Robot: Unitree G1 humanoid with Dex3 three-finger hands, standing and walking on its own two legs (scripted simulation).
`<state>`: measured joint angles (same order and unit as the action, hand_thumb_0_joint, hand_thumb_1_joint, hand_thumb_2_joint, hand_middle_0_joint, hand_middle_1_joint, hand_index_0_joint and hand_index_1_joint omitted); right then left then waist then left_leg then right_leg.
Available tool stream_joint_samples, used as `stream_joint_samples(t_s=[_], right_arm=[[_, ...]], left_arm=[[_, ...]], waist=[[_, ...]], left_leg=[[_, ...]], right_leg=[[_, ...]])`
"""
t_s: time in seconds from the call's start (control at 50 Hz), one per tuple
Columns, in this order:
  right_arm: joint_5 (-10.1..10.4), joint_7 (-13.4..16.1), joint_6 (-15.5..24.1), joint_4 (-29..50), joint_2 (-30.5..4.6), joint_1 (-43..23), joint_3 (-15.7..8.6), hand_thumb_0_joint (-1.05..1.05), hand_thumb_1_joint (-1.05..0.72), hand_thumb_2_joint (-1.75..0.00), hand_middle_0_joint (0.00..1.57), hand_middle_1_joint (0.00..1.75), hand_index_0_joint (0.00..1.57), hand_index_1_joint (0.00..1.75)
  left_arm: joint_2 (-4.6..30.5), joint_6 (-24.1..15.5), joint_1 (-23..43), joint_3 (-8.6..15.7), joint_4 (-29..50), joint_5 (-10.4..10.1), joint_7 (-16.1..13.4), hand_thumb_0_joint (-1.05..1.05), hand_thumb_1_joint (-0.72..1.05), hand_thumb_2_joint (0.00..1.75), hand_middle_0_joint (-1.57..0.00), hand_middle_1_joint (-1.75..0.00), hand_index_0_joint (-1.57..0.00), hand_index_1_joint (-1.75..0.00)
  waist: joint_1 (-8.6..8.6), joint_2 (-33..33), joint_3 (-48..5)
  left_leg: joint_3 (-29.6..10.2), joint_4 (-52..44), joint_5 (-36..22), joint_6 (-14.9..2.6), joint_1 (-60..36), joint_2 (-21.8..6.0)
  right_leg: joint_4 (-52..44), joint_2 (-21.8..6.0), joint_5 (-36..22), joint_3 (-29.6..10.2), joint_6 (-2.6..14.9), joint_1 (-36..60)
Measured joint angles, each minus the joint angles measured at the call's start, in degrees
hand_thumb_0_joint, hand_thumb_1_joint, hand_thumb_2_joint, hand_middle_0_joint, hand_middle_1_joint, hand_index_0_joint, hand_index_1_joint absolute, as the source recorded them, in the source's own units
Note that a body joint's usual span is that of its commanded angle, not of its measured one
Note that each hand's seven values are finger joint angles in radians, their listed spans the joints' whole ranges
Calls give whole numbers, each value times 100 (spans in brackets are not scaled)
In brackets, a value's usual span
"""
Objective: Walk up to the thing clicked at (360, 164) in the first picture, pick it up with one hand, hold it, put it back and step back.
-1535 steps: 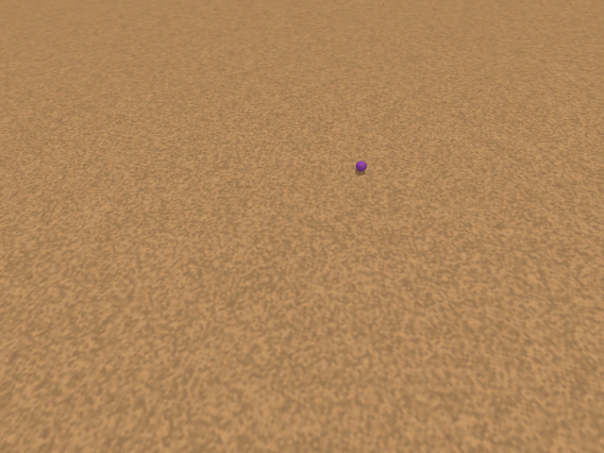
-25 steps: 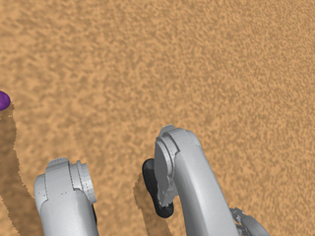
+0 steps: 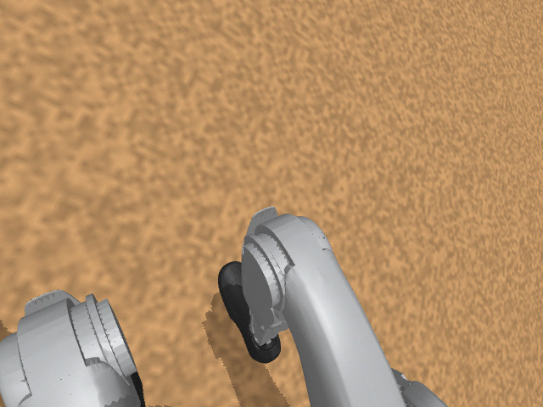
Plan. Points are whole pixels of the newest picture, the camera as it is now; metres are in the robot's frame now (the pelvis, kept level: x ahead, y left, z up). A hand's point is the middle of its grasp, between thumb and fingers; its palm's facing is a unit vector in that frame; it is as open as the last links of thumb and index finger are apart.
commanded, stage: rest palm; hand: left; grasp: from above
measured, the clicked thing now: out of the picture +0.49 +0.32 -0.28
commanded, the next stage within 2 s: close in 0.82 s
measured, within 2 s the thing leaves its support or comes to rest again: neither
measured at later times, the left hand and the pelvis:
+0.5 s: hand out of the picture +0.47 +0.32 -0.24, palm faces -0.44 -0.14 -0.89, open 12.7 cm; pelvis +0.00 +0.00 +0.00, yaw -1 degrees
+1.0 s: hand out of the picture +0.48 +0.32 -0.25, palm faces -0.44 -0.14 -0.89, open 13.0 cm; pelvis +0.00 +0.00 +0.00, yaw -2 degrees
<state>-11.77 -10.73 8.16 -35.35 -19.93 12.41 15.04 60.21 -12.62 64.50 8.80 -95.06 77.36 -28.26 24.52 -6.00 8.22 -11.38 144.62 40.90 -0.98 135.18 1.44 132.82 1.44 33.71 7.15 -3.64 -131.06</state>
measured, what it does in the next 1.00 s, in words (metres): stands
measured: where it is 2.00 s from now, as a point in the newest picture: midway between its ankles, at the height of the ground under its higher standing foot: (198, 371)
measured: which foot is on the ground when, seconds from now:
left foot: down 0.00-1.00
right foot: down 0.00-1.00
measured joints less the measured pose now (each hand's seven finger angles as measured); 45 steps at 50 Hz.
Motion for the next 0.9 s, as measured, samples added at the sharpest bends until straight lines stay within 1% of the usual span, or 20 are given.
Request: stream_joint_samples(t_s=[0.12,0.2,0.34,0.42,0.6,0.76,0.82,0.9], right_arm=[[-22,-54,62,90,-47,-44,60,0,-90,-90,21,30,20,30],[-42,-76,70,150,-79,-103,86,0,-90,-90,21,30,20,30],[-66,-111,103,181,-111,-206,131,0,-90,-90,20,30,20,30],[-74,-131,140,163,-111,-245,151,0,-90,-90,20,30,20,30],[-100,-190,234,173,-93,-314,267,0,-90,-90,20,30,20,30],[-109,-210,320,168,-84,-315,379,0,-90,-91,20,30,20,30],[-117,-218,336,163,-84,-298,402,0,-91,-91,20,30,20,30],[-123,-225,355,145,-93,-297,442,0,-91,-91,20,30,20,30]], left_arm=[[67,-15,-73,49,52,-56,56,0,-30,83,-28,-82,-26,-83],[120,-69,-107,75,58,-49,44,0,-31,84,-27,-83,-26,-83],[187,-150,-82,-46,-28,-25,-23,0,-31,88,-28,-84,-25,-86],[198,-174,-64,-114,-72,-8,-113,0,-31,90,-28,-86,-25,-88],[253,-149,16,-225,-339,11,-305,0,-33,94,-26,-90,-23,-92],[317,-104,39,-180,-441,-32,-449,0,-37,98,-24,-93,-20,-96],[332,-76,37,-199,-470,-52,-465,0,-38,99,-23,-95,-20,-97],[354,-80,-5,-165,-451,-97,-476,0,-38,101,-23,-97,-19,-99]], waist=[[0,-37,100],[-16,-68,146],[-38,-158,170],[-43,-196,160],[41,-235,188],[98,-253,259],[112,-256,274],[119,-256,308]], left_leg=[[-60,54,46,5,-45,2],[-103,72,53,10,-66,6],[-138,88,57,7,-104,1],[-156,97,70,4,-121,-6],[-183,113,62,-9,-142,-4],[-194,104,45,-24,-132,-30],[-201,100,47,-17,-133,-37],[-219,95,55,-15,-149,-43]], right_leg=[[10,7,24,52,5,63],[0,10,22,89,8,101],[-15,21,10,118,-11,152],[-25,30,7,134,-17,174],[-39,35,-4,157,-44,219],[-75,59,-45,168,-54,211],[-82,63,-53,175,-43,207],[-98,69,-58,188,-65,221]])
